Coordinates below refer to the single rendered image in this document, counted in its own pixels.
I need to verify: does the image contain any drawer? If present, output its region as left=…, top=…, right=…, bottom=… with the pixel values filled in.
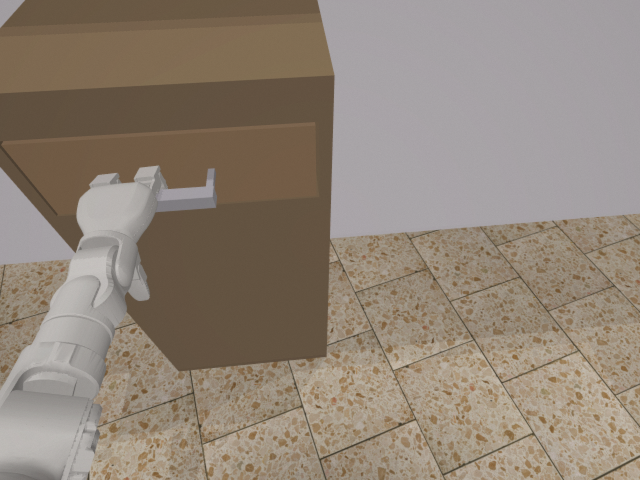
left=1, top=122, right=317, bottom=215

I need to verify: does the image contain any cabinet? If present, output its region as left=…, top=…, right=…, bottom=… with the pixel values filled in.
left=0, top=0, right=335, bottom=371

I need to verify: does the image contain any left robot upper arm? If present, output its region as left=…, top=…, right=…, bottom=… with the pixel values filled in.
left=0, top=390, right=102, bottom=480

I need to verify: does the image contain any handle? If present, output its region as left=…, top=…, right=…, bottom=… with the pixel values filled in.
left=155, top=168, right=217, bottom=212

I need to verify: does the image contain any left robot forearm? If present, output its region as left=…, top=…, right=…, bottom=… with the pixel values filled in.
left=0, top=230, right=138, bottom=408

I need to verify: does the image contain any robot left hand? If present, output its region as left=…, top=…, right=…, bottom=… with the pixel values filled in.
left=76, top=166, right=168, bottom=301

